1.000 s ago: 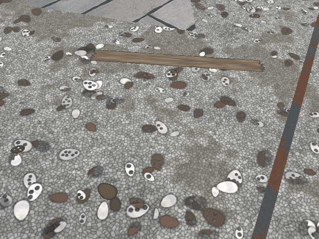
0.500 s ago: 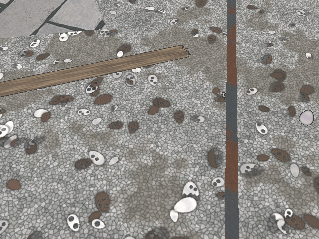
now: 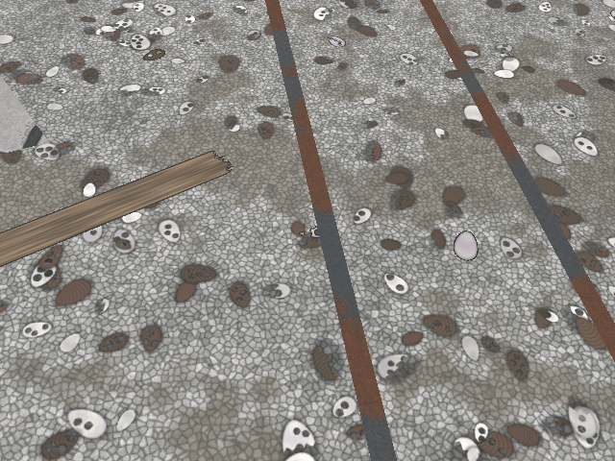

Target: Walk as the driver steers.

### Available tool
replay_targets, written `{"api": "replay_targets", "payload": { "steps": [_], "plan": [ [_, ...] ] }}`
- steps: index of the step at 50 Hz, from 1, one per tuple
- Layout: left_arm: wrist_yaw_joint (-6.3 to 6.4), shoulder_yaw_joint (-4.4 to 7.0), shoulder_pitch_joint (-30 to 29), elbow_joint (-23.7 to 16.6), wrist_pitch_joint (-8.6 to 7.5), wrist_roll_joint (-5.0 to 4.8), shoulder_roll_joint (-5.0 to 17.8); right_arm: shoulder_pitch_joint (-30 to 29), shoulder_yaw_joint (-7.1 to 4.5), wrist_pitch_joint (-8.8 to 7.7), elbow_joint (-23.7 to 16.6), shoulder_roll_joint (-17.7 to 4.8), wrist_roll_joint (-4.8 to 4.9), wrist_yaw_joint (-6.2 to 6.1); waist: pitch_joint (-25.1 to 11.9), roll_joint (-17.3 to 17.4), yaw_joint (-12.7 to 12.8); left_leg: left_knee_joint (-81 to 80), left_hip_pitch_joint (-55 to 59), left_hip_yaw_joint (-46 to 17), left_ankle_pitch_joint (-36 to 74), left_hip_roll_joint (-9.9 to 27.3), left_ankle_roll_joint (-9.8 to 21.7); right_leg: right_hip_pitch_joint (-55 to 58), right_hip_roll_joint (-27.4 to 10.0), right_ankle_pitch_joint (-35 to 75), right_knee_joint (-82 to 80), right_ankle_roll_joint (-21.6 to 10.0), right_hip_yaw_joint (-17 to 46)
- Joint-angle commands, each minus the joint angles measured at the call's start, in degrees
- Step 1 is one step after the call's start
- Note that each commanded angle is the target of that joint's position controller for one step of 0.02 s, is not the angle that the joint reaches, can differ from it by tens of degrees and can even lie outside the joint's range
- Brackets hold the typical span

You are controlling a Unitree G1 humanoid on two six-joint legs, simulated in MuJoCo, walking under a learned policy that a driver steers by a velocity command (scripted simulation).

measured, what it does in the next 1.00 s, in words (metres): steps on the spot: right foot, then left foot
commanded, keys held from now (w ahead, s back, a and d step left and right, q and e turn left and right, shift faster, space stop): e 0.08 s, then no key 0.92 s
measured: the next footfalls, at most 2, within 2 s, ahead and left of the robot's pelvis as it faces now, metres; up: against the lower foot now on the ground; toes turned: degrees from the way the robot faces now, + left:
right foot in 0.28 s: +0.02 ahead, -0.14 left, +0.00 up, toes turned -7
left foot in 0.60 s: +0.04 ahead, +0.10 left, +0.00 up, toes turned -8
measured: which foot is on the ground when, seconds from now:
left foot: down 0.00-0.28, up 0.30-0.58, down 0.60-1.00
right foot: up 0.00-0.26, down 0.28-1.00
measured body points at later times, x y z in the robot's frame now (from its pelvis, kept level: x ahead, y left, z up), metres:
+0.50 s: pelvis -0.01 -0.04 +0.00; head +0.01 -0.07 +0.45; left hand +0.20 +0.17 -0.08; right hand +0.06 -0.34 -0.12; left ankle +0.00 +0.12 -0.70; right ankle -0.02 -0.14 -0.74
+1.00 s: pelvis -0.01 -0.03 +0.00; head -0.01 -0.03 +0.45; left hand +0.13 +0.22 -0.13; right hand +0.04 -0.29 -0.13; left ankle +0.00 +0.11 -0.74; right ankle -0.02 -0.14 -0.74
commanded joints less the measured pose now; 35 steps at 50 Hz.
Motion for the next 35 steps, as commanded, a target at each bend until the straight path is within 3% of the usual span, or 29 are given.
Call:
{"api": "replay_targets", "payload": {
  "steps": [1, 3, 6, 10, 12, 13, 14, 15, 16, 17, 19, 20, 22, 24, 27, 29, 30, 31, 32, 33, 35],
  "plan": [
    [0.03, 2.03, 3.33, -2.46, 0.82, -0.46, 4.83, -2.56, -1.86, 0.25, -4.47, -7.56, 0.62, -0.79, -4.53, 9.86, 1.22, -8.17, 10.54, -9.49, 24.94, 13.68, 10.65, -6.82, -4.35, 3.37, 9.15, 3.19, -2.20],
    [-0.18, 1.36, 0.45, -3.99, 0.80, -0.82, 2.88, -1.21, -2.23, 0.92, -4.14, -8.21, 0.12, -1.26, -4.58, 12.24, -0.46, -9.16, 12.45, -6.48, 23.50, 13.03, 11.18, -6.66, -5.18, 5.27, 3.34, 3.78, -4.91],
    [-0.66, 0.48, -1.99, -5.49, 0.49, -0.11, 1.26, -0.11, -2.89, 1.50, -3.55, -9.93, 0.32, -1.33, -6.82, 13.49, -1.95, -8.64, 13.49, -4.92, 24.10, 14.65, 12.34, -1.02, -6.98, 3.95, -6.80, 3.40, -6.13],
    [-1.37, 0.56, -0.52, -4.97, 0.45, 0.20, 2.07, -0.48, -3.22, 1.55, -2.75, -11.39, 1.67, -0.25, -7.41, 14.80, -1.86, -7.70, 11.93, -4.98, 22.19, 16.21, 12.71, 7.86, -6.43, 5.66, -19.88, 1.12, -8.66],
    [-1.77, 0.63, 3.00, -3.26, 0.31, 0.35, 1.46, -1.77, -2.85, 1.65, -2.22, -11.02, 2.76, -0.03, -6.71, 13.77, 0.48, -4.88, 9.37, -3.79, 18.88, 15.10, 10.67, 15.20, -5.30, 15.28, -33.74, -1.44, -10.36],
    [-1.79, 0.72, 3.94, -2.70, 0.23, 0.57, 1.84, 0.34, -2.29, 1.51, -0.99, -9.47, 3.07, 0.08, -6.29, 12.08, 0.78, -2.96, 6.24, -2.47, 14.84, 13.58, 7.70, 20.76, -4.97, 20.69, -40.66, -3.07, -9.72],
    [-1.35, 1.06, 4.67, -3.10, 0.14, 0.90, 4.33, 2.95, -1.26, 1.15, -0.35, -6.46, 1.62, 0.48, -8.30, 4.12, -0.40, 3.76, -0.07, 1.28, 4.23, 9.97, 2.42, 29.17, -11.94, 31.02, -42.05, -5.19, -0.33],
    [-0.71, 1.43, 1.70, -4.75, 0.17, 1.71, 8.62, 3.49, 0.07, 0.59, -1.93, -3.05, -0.97, 1.03, -7.46, -12.07, -3.10, 12.16, -9.87, 6.57, -16.89, 3.71, -3.19, 29.98, -24.53, 44.55, -40.90, -12.53, 13.17],
    [-1.10, 0.68, 3.14, -4.37, -0.92, 3.26, 5.58, -2.09, -0.93, 0.74, -2.85, -6.73, -0.13, 0.17, -7.79, -10.18, 2.14, 19.33, -9.04, 1.05, -23.38, 3.96, -4.18, 22.94, -27.48, 40.10, -42.74, -18.94, 15.53],
    [-1.31, 0.06, 1.68, -3.52, -1.96, 3.50, 4.20, -2.49, -1.72, 1.12, -2.47, -8.74, 1.06, -0.08, -5.55, -7.86, 1.25, 24.05, -9.34, -0.16, -22.04, 4.15, -4.30, 21.33, -25.04, 36.77, -43.57, -18.59, 12.73],
    [-1.25, -0.25, -1.75, -2.60, -3.10, 2.20, 3.49, -0.08, -2.25, 2.01, -0.10, -8.65, 0.95, -0.65, -3.98, -7.05, -0.09, 25.91, -10.22, -1.19, -17.22, 4.40, -4.63, 21.07, -20.77, 34.61, -43.21, -14.77, 7.87],
    [-1.05, -0.48, -2.72, -2.15, -3.35, 1.84, 3.12, 0.91, -2.37, 2.28, 0.52, -8.47, 0.78, -0.78, -3.75, -6.57, -0.70, 26.83, -8.78, -1.45, -14.90, 4.29, -5.06, 20.02, -20.06, 39.06, -42.65, -14.47, 6.39],
    [-0.83, -1.04, -3.38, -1.32, -3.33, 1.85, 1.42, 2.69, -1.84, 2.22, 1.51, -6.48, 1.14, -0.58, -4.93, -5.42, -1.53, 24.41, -5.22, -0.85, -12.09, 3.87, -5.53, 19.64, -18.22, 42.23, -41.82, -14.19, 3.40],
    [-0.79, -1.13, -3.36, -0.54, -3.09, 1.76, 0.92, 1.31, -1.05, 2.10, 1.53, -4.78, 1.31, -0.42, -4.95, -5.57, -0.45, 17.30, -2.68, -0.01, -11.31, 3.68, -5.47, 20.49, -17.32, 41.06, -40.95, -14.07, 2.68],
    [-0.81, -1.16, -2.54, 1.04, -2.63, 1.66, 1.22, 0.72, -0.72, 2.02, 1.68, -4.97, 1.50, -0.25, -5.06, -5.37, 0.47, 7.69, 1.21, 0.64, -9.90, 2.97, -5.05, 21.37, -18.21, 37.42, -40.32, -14.94, 5.40],
    [-0.90, -1.61, -3.05, 2.25, -2.59, 0.97, 0.35, 3.18, -0.38, 1.70, 2.99, -4.62, 1.02, 0.00, -4.34, -3.75, -1.65, -5.84, 8.29, 1.06, 3.16, 2.54, -3.67, 18.82, -16.58, 31.46, -39.79, -12.44, 5.00],
    [-1.01, -1.81, -1.19, 3.13, -3.01, 1.17, -0.27, 3.65, -0.50, 1.53, 3.22, -6.34, 0.16, -0.01, -4.83, -1.50, -1.13, -6.89, 12.72, -1.44, 10.89, 4.30, -2.62, 16.73, -15.02, 26.60, -39.67, -9.76, 4.66],
    [-1.42, -1.78, 0.57, 3.44, -3.51, 2.06, -0.20, 3.79, -1.12, 1.55, 3.12, -9.82, 0.08, -0.22, -4.67, 3.65, 1.17, -4.58, 14.80, -3.30, 17.70, 7.02, -0.90, 14.48, -11.95, 20.81, -38.64, -7.55, 2.26],
    [-1.51, -1.54, 0.85, 3.79, -3.64, 2.06, -0.05, 2.89, -1.67, 1.51, 4.35, -10.59, 0.86, 0.03, -3.78, 8.45, 2.07, -3.04, 10.13, -2.12, 9.15, 6.08, 1.15, 16.02, -8.76, 17.10, -39.29, -5.61, -1.41],
    [-1.33, -1.44, -2.07, 4.20, -3.46, 2.13, 1.11, 2.18, -1.07, 1.23, 3.95, -7.64, 0.87, 0.42, -2.32, 6.51, -0.10, -4.41, 7.09, -2.01, 3.75, 5.12, 1.26, 17.53, -8.11, 15.86, -37.79, -4.54, -2.20],
    [-0.76, -1.46, -3.61, 4.40, -2.73, 1.71, -0.15, 1.46, -0.41, 0.60, 4.68, -5.88, 0.27, 0.32, -1.20, 6.71, -0.07, -5.61, 5.30, -1.76, 2.09, 4.51, -0.06, 17.81, -8.48, 17.05, -37.08, -4.75, -2.16]
  ]
}}
Velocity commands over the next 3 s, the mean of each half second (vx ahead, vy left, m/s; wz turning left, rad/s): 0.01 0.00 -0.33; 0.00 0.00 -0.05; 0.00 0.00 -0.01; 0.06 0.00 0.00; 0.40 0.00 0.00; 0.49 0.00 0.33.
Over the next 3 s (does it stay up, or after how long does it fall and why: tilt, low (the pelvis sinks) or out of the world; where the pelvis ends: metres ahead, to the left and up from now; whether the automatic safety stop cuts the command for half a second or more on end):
stays up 0.47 -0.07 0.00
